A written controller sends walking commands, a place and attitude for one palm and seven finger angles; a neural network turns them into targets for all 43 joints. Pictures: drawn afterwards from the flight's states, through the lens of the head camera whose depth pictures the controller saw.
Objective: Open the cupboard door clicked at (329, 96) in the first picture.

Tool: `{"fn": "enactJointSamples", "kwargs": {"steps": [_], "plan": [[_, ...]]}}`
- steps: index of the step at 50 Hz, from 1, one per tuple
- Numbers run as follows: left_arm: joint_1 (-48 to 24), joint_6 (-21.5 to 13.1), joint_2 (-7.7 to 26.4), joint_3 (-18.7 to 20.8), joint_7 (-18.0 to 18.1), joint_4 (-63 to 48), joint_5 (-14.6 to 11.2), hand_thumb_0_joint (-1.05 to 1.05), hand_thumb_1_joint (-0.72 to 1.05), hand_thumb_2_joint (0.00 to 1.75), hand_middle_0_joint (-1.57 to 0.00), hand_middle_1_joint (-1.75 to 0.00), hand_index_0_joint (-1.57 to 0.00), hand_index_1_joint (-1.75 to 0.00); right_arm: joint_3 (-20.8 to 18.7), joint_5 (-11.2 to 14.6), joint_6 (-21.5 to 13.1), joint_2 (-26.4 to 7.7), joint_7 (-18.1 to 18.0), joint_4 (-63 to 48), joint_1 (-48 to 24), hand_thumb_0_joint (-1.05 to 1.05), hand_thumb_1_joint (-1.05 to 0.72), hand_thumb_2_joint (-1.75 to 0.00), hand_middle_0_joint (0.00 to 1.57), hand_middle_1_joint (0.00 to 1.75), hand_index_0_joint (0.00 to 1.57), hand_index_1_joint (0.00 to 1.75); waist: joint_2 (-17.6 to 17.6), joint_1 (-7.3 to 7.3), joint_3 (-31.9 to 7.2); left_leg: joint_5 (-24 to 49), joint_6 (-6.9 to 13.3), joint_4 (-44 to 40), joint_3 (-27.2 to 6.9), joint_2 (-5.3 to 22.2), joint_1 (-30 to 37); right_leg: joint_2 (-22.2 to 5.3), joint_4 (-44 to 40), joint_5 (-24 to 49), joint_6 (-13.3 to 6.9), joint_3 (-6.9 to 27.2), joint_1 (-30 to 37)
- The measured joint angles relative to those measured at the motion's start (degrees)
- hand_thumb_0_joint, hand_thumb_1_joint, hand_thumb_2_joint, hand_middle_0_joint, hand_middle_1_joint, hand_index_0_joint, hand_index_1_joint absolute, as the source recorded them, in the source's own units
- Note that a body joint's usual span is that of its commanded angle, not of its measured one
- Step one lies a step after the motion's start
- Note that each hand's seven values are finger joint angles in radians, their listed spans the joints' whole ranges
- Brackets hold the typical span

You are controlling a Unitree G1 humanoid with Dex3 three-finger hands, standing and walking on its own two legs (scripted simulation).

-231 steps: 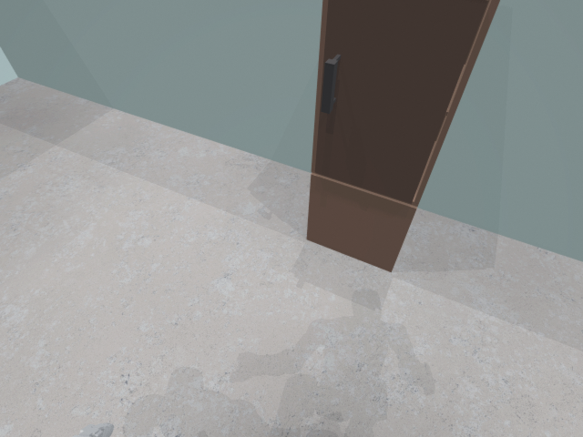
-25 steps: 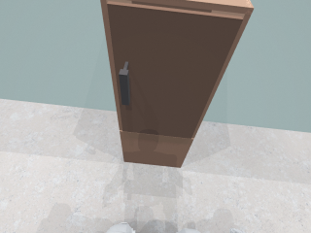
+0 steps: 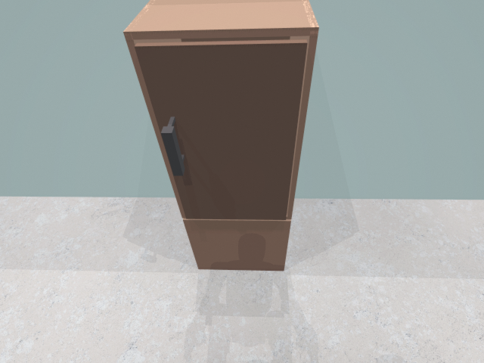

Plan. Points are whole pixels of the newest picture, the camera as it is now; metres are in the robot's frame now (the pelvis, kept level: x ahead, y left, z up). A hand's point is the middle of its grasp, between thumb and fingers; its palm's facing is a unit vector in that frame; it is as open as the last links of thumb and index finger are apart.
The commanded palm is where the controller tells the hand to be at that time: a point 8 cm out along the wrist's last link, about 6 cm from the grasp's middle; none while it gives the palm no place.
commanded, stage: come to a stop and stand still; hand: left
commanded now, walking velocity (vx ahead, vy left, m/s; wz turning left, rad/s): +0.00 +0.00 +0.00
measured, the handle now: (175, 146) +0.61 +0.20 +0.00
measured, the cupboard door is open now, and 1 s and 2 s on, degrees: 0 0 0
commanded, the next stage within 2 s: look again from close up in 0.62 s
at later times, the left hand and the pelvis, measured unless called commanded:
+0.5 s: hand out of the picture -0.04 +0.16 -0.18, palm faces +0.06 -0.98 -0.16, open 7.4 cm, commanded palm none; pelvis -0.03 +0.00 +0.00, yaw +0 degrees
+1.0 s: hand out of the picture -0.02 +0.20 -0.18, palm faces +0.05 -0.98 -0.21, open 7.4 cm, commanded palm none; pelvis -0.02 +0.02 -0.01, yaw +1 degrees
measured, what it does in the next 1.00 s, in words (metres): steps on the spot: left foot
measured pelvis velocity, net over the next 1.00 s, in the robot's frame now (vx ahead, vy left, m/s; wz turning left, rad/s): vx -0.02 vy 0.02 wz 0.02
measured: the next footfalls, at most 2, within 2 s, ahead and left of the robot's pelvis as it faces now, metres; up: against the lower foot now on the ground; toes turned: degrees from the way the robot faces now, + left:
left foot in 0.10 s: +0.02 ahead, +0.13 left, +0.00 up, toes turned +4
right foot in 1.98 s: +0.16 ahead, -0.11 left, +0.00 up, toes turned +2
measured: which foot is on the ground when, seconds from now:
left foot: up 0.00-0.08, down 0.10-1.00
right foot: down 0.00-1.00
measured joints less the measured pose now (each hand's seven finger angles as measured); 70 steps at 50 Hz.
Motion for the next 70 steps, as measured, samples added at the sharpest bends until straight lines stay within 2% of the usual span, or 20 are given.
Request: {"fn": "enactJointSamples", "kwargs": {"steps": [2, 5, 6, 8, 10, 16, 36, 39, 43, 54, 70], "plan": [[-0.4, -0.6, -0.6, -0.3, 0.0, 0.8, -0.1, 0.00, 0.91, 0.90, -0.20, -0.30, -0.20, -0.29, 0.4, 0.1, -0.5, 0.2, -0.4, 1.0, 1.3, 0.00, -0.91, -0.90, 0.19, 0.30, 0.20, 0.30, 0.1, -0.34, 0.4, -0.7, -0.3, -2.4, 0.2, 0.7, 2.9, 0.5, 0.0, 0.2, -0.2, -0.6, -0.3], [-1.3, -1.3, -1.1, -0.6, 0.5, 2.2, -0.2, 0.01, 0.92, 0.90, -0.20, -0.30, -0.20, -0.30, 1.3, 0.2, -1.4, 0.8, -1.1, 2.9, 2.5, 0.00, -0.91, -0.90, 0.19, 0.30, 0.20, 0.30, 0.4, -0.22, 0.9, 4.1, -0.5, -13.6, 0.0, 1.5, 9.8, 1.7, 2.1, -0.8, -0.4, -1.5, -1.7], [-1.7, -1.3, -0.8, -0.6, 0.5, 2.9, -0.5, 0.02, 0.93, 0.90, -0.20, -0.30, -0.20, -0.30, 1.5, 0.2, -1.9, 1.3, -1.4, 3.8, 2.5, 0.00, -0.91, -0.90, 0.19, 0.30, 0.20, 0.30, 0.2, -0.37, 1.2, 3.1, -1.2, -16.2, -0.3, 1.7, 11.1, 1.8, 3.0, -1.2, -0.3, -1.9, -2.1], [-2.6, -1.4, -0.1, -0.4, 0.5, 3.9, -1.0, 0.02, 0.94, 0.90, -0.20, -0.30, -0.20, -0.30, 2.3, 0.2, -2.4, 2.9, -1.8, 5.5, 1.9, 0.01, -0.91, -0.90, 0.19, 0.30, 0.19, 0.30, -1.9, 0.24, 2.2, 3.1, -1.5, -17.7, 0.2, 0.9, 12.2, 1.0, 2.8, -0.7, 0.2, -1.5, -1.7], [-2.9, -1.4, 0.2, -0.5, 0.3, 4.5, -1.2, 0.02, 0.93, 0.90, -0.20, -0.30, -0.20, -0.30, 2.9, 0.3, -2.9, 3.9, -1.9, 6.3, 1.6, 0.01, -0.91, -0.90, 0.19, 0.30, 0.20, 0.30, -2.8, 0.70, 2.6, 4.2, -1.4, -19.0, 0.6, 0.8, 13.1, 1.0, 1.5, 0.0, 0.0, -1.2, -0.9], [-3.1, -1.5, -0.2, -0.8, 0.1, 5.5, -1.2, 0.01, 0.92, 0.90, -0.20, -0.30, -0.20, -0.29, 3.4, 0.3, -3.4, 5.3, -1.9, 6.3, -0.1, 0.00, -0.91, -0.90, 0.19, 0.30, 0.20, 0.30, -2.9, 0.79, 2.6, 6.2, -1.2, -21.6, 1.1, 0.7, 14.6, 1.0, -0.9, 1.9, -0.2, -0.8, 0.4], [-1.3, -2.0, -0.6, -0.9, 0.2, 5.4, -0.9, 0.00, 0.91, 0.90, -0.20, -0.30, -0.20, -0.29, 3.6, 0.2, -3.9, 4.2, -1.7, 5.4, 0.2, 0.00, -0.91, -0.90, 0.19, 0.30, 0.20, 0.30, -2.7, 0.89, 2.2, 7.7, -0.5, -23.0, 1.6, -0.1, 14.4, 0.3, -1.5, 3.1, 0.4, -0.4, -0.3], [-0.9, -3.2, -0.9, -1.7, 1.0, 4.4, -0.5, 0.00, 0.91, 0.90, -0.20, -0.30, -0.20, -0.29, 3.7, 0.3, -3.6, 3.4, -0.9, 3.3, 0.3, 0.00, -0.91, -0.90, 0.19, 0.30, 0.20, 0.30, -1.3, 0.45, 2.4, 5.2, -0.3, -17.6, 0.7, 0.8, 10.9, 1.0, -0.3, 2.8, 0.5, -1.0, -1.7], [-0.8, -3.0, -0.4, -2.0, 0.7, 3.4, -0.5, 0.00, 0.91, 0.90, -0.20, -0.30, -0.20, -0.29, 3.6, -0.1, -4.2, 2.6, -0.5, 0.6, 1.5, 0.00, -0.91, -0.90, 0.19, 0.30, 0.20, 0.30, -0.7, -0.36, 1.9, 3.0, 0.4, -13.8, 0.5, 0.0, 9.2, 0.1, 4.0, 0.1, 1.0, -1.2, -3.4], [-2.6, -2.7, 1.7, -1.4, 0.5, 1.3, -0.6, 0.00, 0.91, 0.90, -0.20, -0.30, -0.20, -0.29, 4.5, -0.2, -4.6, 2.2, -1.0, 0.7, 1.9, 0.02, -0.93, -0.90, 0.20, 0.30, 0.20, 0.30, -1.0, 0.44, 0.9, 2.8, 1.6, -15.7, 1.6, -2.0, 11.6, -2.0, 4.9, -1.3, 2.3, -0.1, -2.5], [-2.8, -2.3, 1.4, -1.3, 0.1, 2.2, -0.3, 0.00, 0.91, 0.90, -0.20, -0.30, -0.20, -0.29, 4.3, -0.1, -5.0, 1.8, -1.2, 2.1, -0.5, 0.01, -0.92, -0.90, 0.20, 0.30, 0.20, 0.30, -2.3, 0.82, 2.1, 2.7, 1.2, -17.3, 2.0, -1.9, 13.3, -1.8, 4.3, -1.8, 2.0, 0.3, -1.4]]}}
